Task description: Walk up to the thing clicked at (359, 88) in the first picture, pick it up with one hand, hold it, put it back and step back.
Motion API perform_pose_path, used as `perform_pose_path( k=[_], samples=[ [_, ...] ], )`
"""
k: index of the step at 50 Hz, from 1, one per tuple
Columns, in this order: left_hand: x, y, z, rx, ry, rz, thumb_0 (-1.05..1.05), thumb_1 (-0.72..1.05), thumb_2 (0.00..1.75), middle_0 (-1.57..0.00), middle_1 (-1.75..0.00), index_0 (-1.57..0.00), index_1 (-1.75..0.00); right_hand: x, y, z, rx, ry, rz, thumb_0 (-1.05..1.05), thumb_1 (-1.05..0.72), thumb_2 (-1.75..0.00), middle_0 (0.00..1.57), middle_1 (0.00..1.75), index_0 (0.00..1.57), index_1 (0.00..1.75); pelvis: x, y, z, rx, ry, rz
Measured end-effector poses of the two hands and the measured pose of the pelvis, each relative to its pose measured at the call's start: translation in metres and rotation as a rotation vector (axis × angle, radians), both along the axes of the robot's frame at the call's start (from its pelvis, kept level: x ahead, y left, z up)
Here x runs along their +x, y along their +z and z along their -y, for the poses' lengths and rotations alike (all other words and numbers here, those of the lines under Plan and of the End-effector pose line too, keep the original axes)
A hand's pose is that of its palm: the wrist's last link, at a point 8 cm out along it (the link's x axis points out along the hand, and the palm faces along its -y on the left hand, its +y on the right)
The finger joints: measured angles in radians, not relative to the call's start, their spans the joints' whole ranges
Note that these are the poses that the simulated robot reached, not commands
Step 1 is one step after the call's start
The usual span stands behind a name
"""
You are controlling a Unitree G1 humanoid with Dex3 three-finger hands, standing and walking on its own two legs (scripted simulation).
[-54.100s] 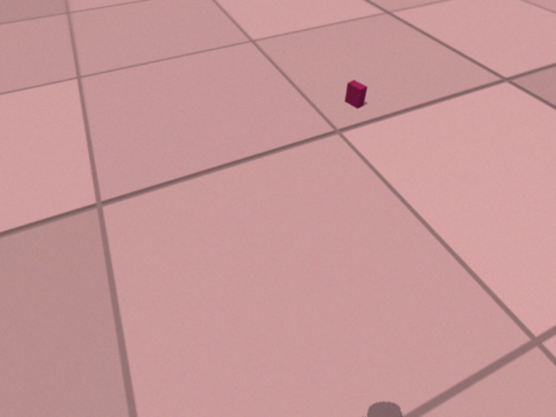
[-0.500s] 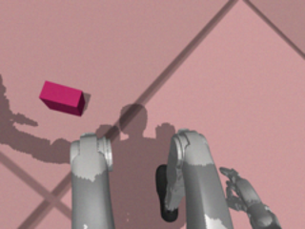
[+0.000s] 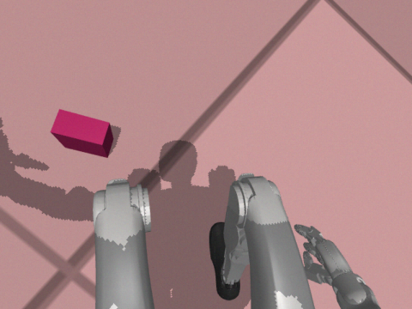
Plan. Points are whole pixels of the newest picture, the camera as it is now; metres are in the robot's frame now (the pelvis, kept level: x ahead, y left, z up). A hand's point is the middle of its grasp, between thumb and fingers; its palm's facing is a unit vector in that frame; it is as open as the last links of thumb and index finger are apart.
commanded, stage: approach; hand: left
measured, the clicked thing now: (86, 135) +0.46 +0.26 -0.29
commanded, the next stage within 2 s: close in in 0.40 s
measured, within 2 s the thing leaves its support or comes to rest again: neither
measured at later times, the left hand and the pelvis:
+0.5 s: hand (15, 152) +0.39 +0.37 -0.20, palm faces +0.27 -0.96 +0.05, open 17.6 cm; pelvis +0.00 +0.00 -0.06, yaw -5 degrees
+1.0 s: hand (65, 145) +0.42 +0.29 -0.24, palm faces +0.23 -0.97 +0.04, open 17.7 cm; pelvis -0.01 +0.02 -0.07, yaw -8 degrees
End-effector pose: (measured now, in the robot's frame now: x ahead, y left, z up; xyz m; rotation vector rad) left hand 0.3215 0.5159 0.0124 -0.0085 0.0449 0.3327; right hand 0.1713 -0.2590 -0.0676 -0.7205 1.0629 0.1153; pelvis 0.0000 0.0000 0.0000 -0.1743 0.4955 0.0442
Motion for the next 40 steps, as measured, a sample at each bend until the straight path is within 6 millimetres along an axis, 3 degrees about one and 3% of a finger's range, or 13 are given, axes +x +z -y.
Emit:
perform_pose_path(
  k=[4,13,20,30,40],
  samples=[
    [0.01,-0.035,0.013,-0.034,-0.025,-0.044,-0.01,-0.59,0.0,-0.01,-0.03,-0.03,-0.01,-0.001,-0.003,0.001,-0.019,0.023,-0.016,0.0,-0.91,-0.89,0.21,0.3,0.21,0.3,0.0,-0.007,0.0,-0.006,-0.005,0.011],
    [0.044,-0.129,0.068,-0.102,-0.082,-0.061,-0.01,-0.6,0.01,-0.01,-0.04,-0.04,-0.02,-0.005,-0.01,0.004,-0.093,0.067,-0.06,0.0,-0.91,-0.89,0.21,0.3,0.21,0.3,0.002,-0.031,-0.001,-0.033,-0.027,0.069],
    [0.042,-0.184,0.088,-0.073,-0.069,-0.078,-0.01,-0.59,0.03,-0.01,-0.06,-0.03,-0.03,-0.012,-0.02,0.001,-0.148,0.116,-0.131,0.0,-0.92,-0.9,0.21,0.3,0.21,0.3,0.0,-0.048,-0.002,-0.055,-0.045,0.13],
    [0.036,-0.237,0.119,-0.096,-0.069,-0.092,-0.01,-0.53,0.06,0.0,-0.06,-0.02,-0.03,-0.006,-0.027,-0.012,-0.219,0.24,-0.171,0.0,-0.91,-0.89,0.21,0.3,0.21,0.3,-0.003,-0.065,-0.006,-0.085,-0.067,0.211],
    [0.059,-0.256,0.154,-0.101,-0.06,-0.036,-0.01,-0.57,0.08,0.0,-0.08,-0.04,-0.04,-0.002,-0.01,-0.029,-0.301,0.309,-0.157,0.0,-0.91,-0.89,0.21,0.3,0.21,0.3,-0.008,-0.071,-0.015,-0.142,-0.079,0.284]
  ],
)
